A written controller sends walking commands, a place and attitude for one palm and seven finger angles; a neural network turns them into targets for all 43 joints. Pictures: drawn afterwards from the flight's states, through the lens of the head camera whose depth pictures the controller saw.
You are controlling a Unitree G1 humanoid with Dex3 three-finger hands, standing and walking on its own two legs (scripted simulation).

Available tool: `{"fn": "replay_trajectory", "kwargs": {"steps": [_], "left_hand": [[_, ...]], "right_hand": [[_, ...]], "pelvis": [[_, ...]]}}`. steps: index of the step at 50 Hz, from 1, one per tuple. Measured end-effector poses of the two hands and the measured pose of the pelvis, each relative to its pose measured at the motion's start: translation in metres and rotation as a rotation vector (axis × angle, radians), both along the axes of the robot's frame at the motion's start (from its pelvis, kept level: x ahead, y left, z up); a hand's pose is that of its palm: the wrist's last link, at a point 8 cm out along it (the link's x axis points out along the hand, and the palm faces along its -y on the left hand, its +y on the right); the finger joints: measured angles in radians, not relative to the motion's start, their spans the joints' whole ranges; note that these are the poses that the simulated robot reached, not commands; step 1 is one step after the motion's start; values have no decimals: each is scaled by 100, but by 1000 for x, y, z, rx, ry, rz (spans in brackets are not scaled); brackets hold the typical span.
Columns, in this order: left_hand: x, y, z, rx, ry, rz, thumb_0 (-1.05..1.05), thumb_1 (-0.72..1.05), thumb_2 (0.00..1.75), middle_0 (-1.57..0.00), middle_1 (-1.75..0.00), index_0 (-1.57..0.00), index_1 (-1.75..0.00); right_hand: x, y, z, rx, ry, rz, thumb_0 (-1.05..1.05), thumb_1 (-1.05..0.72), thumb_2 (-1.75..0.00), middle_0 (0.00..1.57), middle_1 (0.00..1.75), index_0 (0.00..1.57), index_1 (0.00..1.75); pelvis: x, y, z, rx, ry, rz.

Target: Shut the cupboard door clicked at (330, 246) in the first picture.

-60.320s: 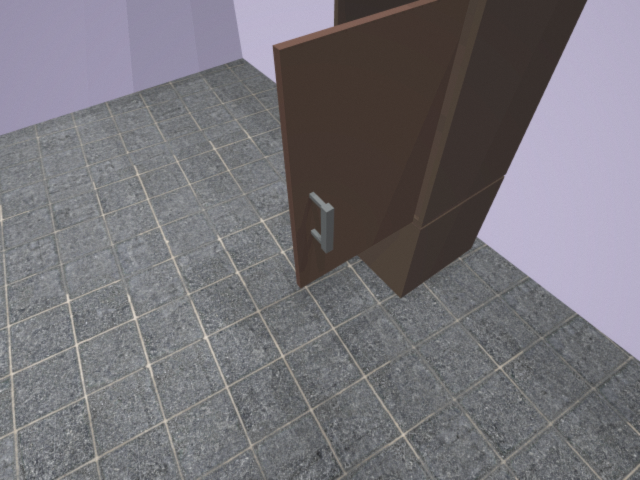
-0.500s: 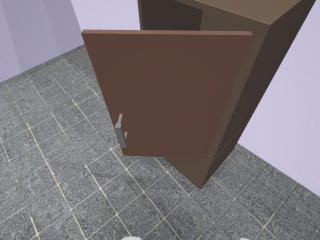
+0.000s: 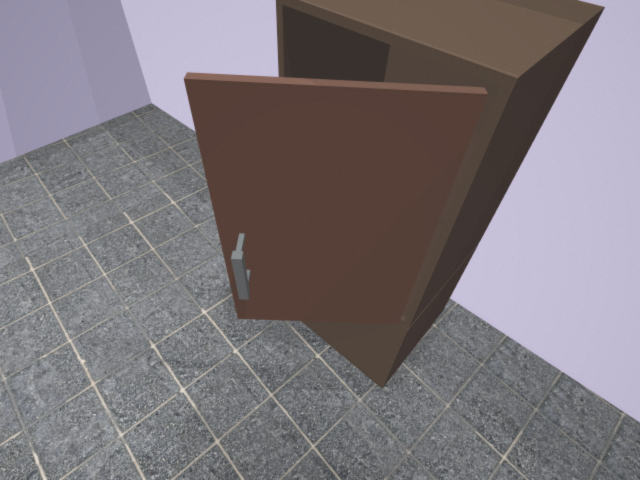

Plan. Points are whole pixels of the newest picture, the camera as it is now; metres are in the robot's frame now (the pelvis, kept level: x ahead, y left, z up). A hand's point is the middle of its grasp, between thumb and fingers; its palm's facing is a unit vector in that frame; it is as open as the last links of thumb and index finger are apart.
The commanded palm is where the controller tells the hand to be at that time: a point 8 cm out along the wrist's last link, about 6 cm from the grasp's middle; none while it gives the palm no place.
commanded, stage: come to a stop and stand still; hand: left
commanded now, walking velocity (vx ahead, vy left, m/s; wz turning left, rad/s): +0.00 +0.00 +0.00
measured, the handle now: (242, 267) +0.49 +0.17 -0.11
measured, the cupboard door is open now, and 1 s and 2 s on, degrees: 41 41 41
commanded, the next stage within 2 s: look again from close up in 0.14 s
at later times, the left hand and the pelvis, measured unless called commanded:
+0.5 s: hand out of the picture -0.01 +0.19 -0.18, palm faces +0.03 -0.98 -0.21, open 7.4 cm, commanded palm none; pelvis +0.00 +0.02 -0.01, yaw +1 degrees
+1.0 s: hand (171, 411) +0.21 +0.20 -0.04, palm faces +0.25 -0.96 -0.11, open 7.2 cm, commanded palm +0.12 +0.25 -0.08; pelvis +0.01 +0.00 -0.03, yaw +2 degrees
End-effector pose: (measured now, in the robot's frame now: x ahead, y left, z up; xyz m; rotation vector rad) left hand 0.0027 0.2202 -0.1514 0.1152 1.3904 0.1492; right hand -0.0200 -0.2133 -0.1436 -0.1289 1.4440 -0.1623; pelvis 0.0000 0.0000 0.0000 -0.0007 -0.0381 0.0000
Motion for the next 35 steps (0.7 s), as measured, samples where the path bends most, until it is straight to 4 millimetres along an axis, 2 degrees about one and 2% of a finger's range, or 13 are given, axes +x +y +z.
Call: {"fn": "replay_trajectory", "kwargs": {"steps": [9,16,21,27,35], "left_hand": [[-33,-12,-3,-37,82,19,0,91,90,-20,-30,-20,-29],[-40,-13,-5,-33,79,3,0,91,90,-20,-30,-20,-29],[-31,3,-3,4,47,-1,0,91,90,-20,-30,-21,-29],[-9,19,4,50,2,-14,0,91,90,-20,-30,-20,-29],[24,28,9,75,-55,-38,0,91,90,-20,-30,-20,-29]], "right_hand": [[-8,8,1,3,17,-11,0,-91,-90,20,30,20,30],[6,12,-5,12,-32,21,0,-91,-90,20,30,20,30],[22,11,-13,12,-83,46,1,-93,-90,20,30,20,30],[40,5,-13,9,-126,55,2,-94,-90,20,30,20,30],[61,-4,-8,-4,-151,69,1,-92,-90,20,30,20,30]], "pelvis": [[-1,4,0,0,6,-4],[-2,10,-5,-14,19,6],[1,16,-10,-9,23,16],[7,17,-9,3,26,8],[15,12,-7,7,25,2]]}}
